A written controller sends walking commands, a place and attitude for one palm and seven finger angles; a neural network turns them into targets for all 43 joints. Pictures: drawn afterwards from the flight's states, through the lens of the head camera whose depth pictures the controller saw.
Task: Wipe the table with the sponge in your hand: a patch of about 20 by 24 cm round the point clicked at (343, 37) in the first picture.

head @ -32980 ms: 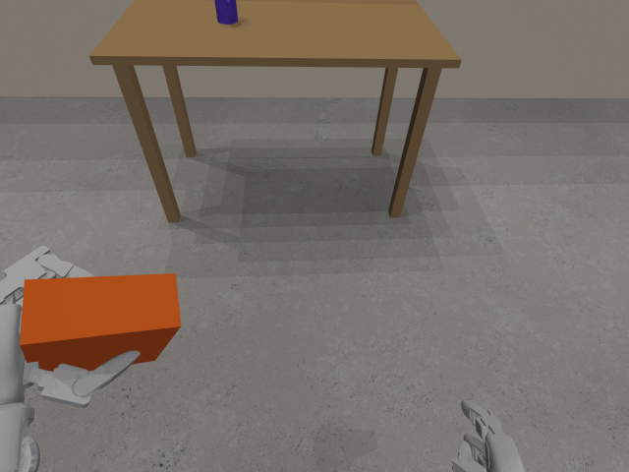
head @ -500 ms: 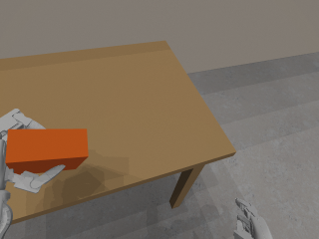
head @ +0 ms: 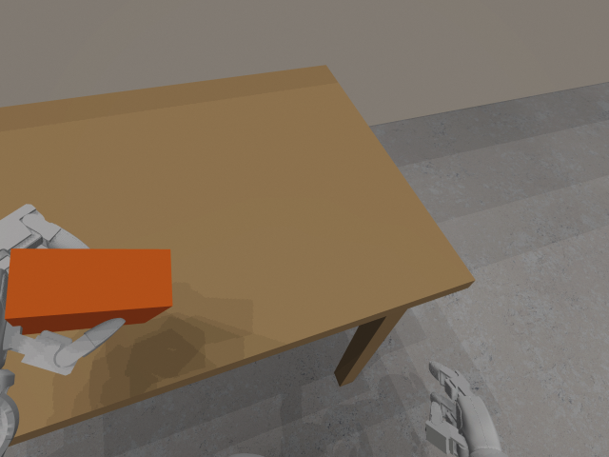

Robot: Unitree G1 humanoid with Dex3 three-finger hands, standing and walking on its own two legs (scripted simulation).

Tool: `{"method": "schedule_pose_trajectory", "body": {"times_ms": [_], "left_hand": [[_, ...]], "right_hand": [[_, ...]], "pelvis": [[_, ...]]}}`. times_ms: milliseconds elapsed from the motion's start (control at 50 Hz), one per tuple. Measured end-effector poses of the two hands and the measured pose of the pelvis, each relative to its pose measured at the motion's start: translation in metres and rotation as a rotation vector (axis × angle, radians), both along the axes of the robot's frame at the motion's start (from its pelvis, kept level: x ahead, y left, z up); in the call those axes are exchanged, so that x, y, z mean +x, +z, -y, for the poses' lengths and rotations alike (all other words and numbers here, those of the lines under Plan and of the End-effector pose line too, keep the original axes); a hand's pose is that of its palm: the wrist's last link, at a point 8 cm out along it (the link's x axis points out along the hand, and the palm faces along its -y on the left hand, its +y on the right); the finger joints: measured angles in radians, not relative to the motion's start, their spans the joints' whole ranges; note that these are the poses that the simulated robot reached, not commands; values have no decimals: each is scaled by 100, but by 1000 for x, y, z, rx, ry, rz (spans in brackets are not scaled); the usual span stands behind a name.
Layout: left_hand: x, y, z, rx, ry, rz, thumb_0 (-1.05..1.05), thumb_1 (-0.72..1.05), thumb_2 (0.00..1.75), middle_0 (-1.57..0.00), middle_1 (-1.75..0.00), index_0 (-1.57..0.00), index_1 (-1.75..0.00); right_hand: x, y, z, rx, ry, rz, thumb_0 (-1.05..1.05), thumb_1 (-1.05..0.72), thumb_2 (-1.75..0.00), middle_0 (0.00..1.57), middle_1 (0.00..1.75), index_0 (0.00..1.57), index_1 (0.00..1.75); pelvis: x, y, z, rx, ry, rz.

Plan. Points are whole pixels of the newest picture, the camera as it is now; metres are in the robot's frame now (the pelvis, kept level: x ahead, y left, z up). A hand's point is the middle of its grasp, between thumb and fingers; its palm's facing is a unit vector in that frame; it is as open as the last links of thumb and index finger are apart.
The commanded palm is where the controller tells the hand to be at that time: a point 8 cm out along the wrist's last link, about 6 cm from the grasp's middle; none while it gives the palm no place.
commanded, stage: look again from close up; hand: left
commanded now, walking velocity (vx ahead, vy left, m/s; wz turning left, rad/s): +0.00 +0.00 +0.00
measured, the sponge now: (114, 293) +0.24 +0.22 +0.13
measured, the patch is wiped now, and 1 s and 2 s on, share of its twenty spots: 0.00 0.00 0.00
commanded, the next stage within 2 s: shuffle to correct the standing spot in 0.42 s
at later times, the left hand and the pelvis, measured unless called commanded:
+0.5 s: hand (104, 297) +0.22 +0.22 +0.15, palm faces +0.33 -0.86 -0.39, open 9.5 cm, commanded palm +0.17 +0.25 +0.18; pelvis +0.00 -0.02 +0.00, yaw -1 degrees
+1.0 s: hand (174, 275) +0.25 +0.16 +0.16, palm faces +0.28 -0.88 -0.38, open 9.6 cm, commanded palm +0.19 +0.21 +0.18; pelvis +0.02 -0.07 +0.00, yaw -3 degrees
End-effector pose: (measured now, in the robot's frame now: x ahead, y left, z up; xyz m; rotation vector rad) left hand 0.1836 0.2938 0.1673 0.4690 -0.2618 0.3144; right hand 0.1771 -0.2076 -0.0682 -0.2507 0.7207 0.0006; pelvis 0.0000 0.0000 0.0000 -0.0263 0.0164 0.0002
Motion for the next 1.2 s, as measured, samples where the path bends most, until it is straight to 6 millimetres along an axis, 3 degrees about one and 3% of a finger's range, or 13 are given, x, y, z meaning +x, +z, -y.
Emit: {"method": "schedule_pose_trajectory", "body": {"times_ms": [480, 860, 1200], "left_hand": [[-2, 3, 34, -21, -16, -38, 0, -45, 105, -79, -137, -78, -137], [20, 7, 68, -49, -39, -26, 0, -45, 106, -79, -137, -78, -137], [29, 8, 113, -35, -66, -84, 0, -45, 106, -79, -137, -78, -137]], "right_hand": [[-7, 10, 42, -19, -80, 52, 1, -91, -89, 20, 30, 20, 30], [1, 9, 64, 4, -109, 45, 1, -91, -89, 20, 30, 21, 30], [3, -1, 117, 2, -174, 18, 1, -91, -89, 20, 30, 20, 30]], "pelvis": [[1, 4, 23, -1, -17, 24], [12, 5, 51, 9, -41, 17], [21, 0, 89, 8, -48, 17]]}}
